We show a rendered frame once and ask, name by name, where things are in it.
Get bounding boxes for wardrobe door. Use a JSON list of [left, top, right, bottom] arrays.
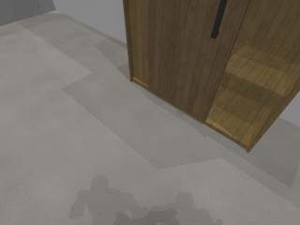
[[128, 0, 148, 84], [147, 0, 251, 122]]

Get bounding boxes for handle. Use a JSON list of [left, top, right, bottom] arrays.
[[211, 0, 228, 39]]

